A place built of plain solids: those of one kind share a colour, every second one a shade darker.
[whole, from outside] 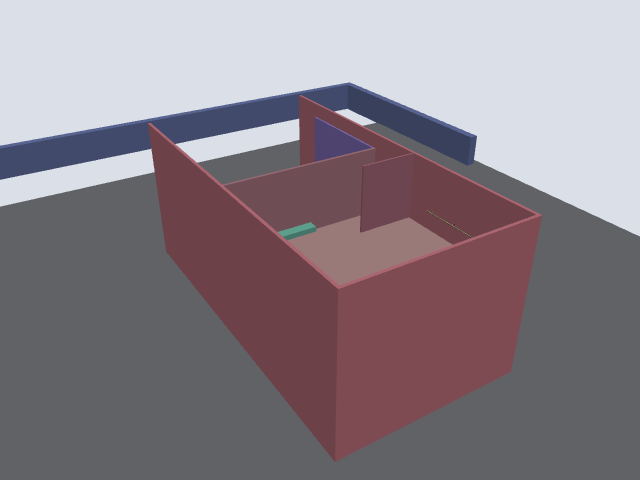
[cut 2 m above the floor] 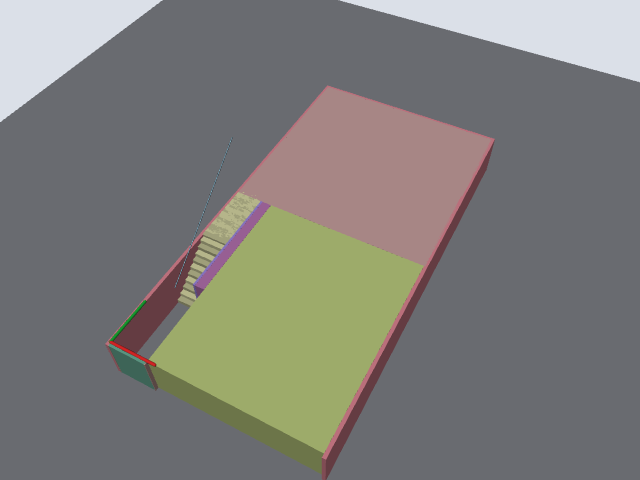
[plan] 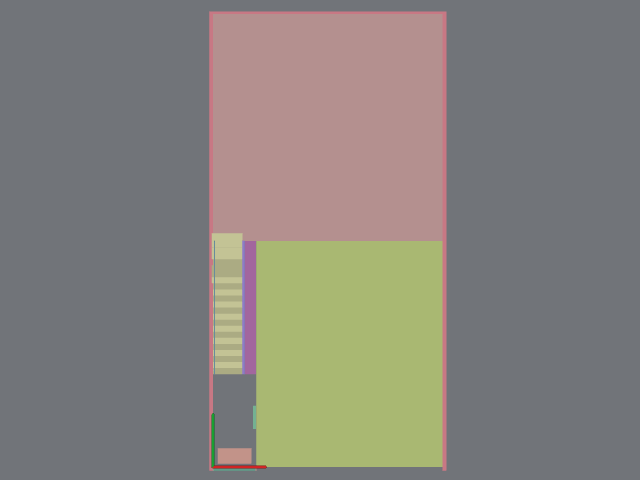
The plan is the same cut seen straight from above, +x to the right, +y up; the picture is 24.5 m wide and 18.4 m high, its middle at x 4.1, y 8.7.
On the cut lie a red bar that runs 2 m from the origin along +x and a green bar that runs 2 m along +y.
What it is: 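A dance studio over shops in an old town building, fitted out in the 1980s to 2010s; the building 8.8 x 17.3 m inside; of the ground floor only the lobby is a room, 1.65 m broad and 3.56 m long under a ceiling 2.54 m high, its street end glazed from wall to wall; the rest is shops, unseen; over the flight a stairwell up to the studio's ceiling, 7.65 m over the ground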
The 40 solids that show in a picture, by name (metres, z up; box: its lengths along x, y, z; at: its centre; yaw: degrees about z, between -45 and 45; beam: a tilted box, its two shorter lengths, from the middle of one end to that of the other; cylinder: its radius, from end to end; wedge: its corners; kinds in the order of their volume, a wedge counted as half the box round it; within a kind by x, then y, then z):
{
 "upper_1": {"box": [8.9, 8.7, 4.4], "at": [4.4, 13.01, 2.15]},
 "shops_1": {"box": [7.15, 8.66, 2.79], "at": [5.22, 4.33, 1.34]},
 "street_hedge_1": {"box": [0.6, 15.85, 2.25], "at": [-14.7, -8.07, 1.07]},
 "street_hedge_2": {"box": [38.8, 0.6, 2.25], "at": [4.4, -16.3, 1.07]},
 "wall_1": {"box": [0.15, 17.61, 7.7], "at": [-0.07, 8.65, 3.8]},
 "wall_2": {"box": [9.1, 0.15, 7.7], "at": [4.4, 17.39, 3.8]},
 "wall_3": {"box": [0.15, 17.61, 7.7], "at": [8.88, 8.65, 3.8]},
 "stair_step_1": {"box": [1.18, 0.46, 0.24], "at": [0.54, 3.79, 0.07]},
 "stair_step_2": {"box": [1.18, 0.46, 0.43], "at": [0.54, 4.02, 0.16]},
 "stair_step_3": {"box": [1.18, 0.46, 0.62], "at": [0.54, 4.25, 0.26]},
 "stair_step_4": {"box": [1.18, 0.46, 0.81], "at": [0.54, 4.48, 0.35]},
 "stair_step_5": {"box": [1.18, 0.46, 1.0], "at": [0.54, 4.72, 0.45]},
 "stair_step_6": {"box": [1.18, 0.46, 1.18], "at": [0.54, 4.95, 0.54]},
 "stair_step_7": {"box": [1.18, 0.46, 1.37], "at": [0.54, 5.18, 0.64]},
 "stair_step_8": {"box": [1.18, 0.46, 1.56], "at": [0.54, 5.41, 0.73]},
 "stair_step_9": {"box": [1.18, 0.46, 1.75], "at": [0.54, 5.64, 0.83]},
 "stair_step_10": {"box": [1.18, 0.46, 1.94], "at": [0.54, 5.88, 0.92]},
 "stair_step_11": {"box": [1.18, 0.46, 2.13], "at": [0.54, 6.11, 1.02]},
 "stair_step_12": {"box": [1.18, 0.46, 2.32], "at": [0.54, 6.34, 1.11]},
 "stair_step_13": {"box": [1.18, 0.46, 2.51], "at": [0.54, 6.57, 1.2]},
 "stair_step_14": {"box": [1.18, 0.46, 2.7], "at": [0.54, 6.8, 1.3]},
 "stair_step_15": {"box": [1.18, 0.46, 2.89], "at": [0.54, 7.04, 1.39]},
 "stair_step_16": {"box": [1.18, 0.46, 3.08], "at": [0.54, 7.27, 1.49]},
 "stair_step_17": {"box": [1.18, 0.46, 3.26], "at": [0.54, 7.5, 1.58]},
 "stair_step_18": {"box": [1.18, 0.46, 3.45], "at": [0.54, 7.73, 1.68]},
 "stair_step_19": {"box": [1.18, 0.46, 3.64], "at": [0.54, 7.96, 1.77]},
 "stair_step_20": {"box": [1.18, 0.46, 3.83], "at": [0.54, 8.2, 1.87]},
 "stair_step_21": {"box": [1.18, 0.46, 4.02], "at": [0.54, 8.43, 1.96]},
 "stair_step_22": {"box": [1.18, 0.53, 4.21], "at": [0.54, 8.69, 2.06]},
 "shops_return_1": {"box": [0.43, 5.1, 2.79], "at": [1.44, 6.11, 1.34]},
 "stair_partition_1": {"box": [0.1, 5.12, 7.7], "at": [1.17, 6.11, 3.8]},
 "entrance_wall_1": {"box": [7.68, 0.15, 3.35], "at": [4.96, 8.73, 5.97]},
 "head_screen_1": {"box": [2.87, 0.1, 3.35], "at": [1.39, 10.17, 5.97]},
 "window_wall_1": {"box": [1.65, 0.15, 2.59], "at": [0.82, -0.07, 1.25]},
 "bench_upholstered_1": {"box": [2.4, 0.5, 0.25], "at": [5.9, 9.08, 4.67]},
 "door_mat_1": {"box": [1.3, 0.6, 0.07], "at": [0.82, 0.42, -0.02]},
 "letter_boxes_1": {"box": [0.12, 0.9, 0.42], "at": [1.59, 1.9, 1.26]},
 "front_corner_1": {"box": [0.04, 0.17, 2.44], "at": [1.65, -0.07, 1.17]},
 "stair_wall_rail_1": {"cylinder": 0.02, "from": [0.06, 3.56, 1.07], "to": [0.06, 8.66, 5.23]},
 "barre_near_1": {"cylinder": 0.02, "from": [0.22, 11.66, 5.4], "to": [0.22, 16.31, 5.4]}
}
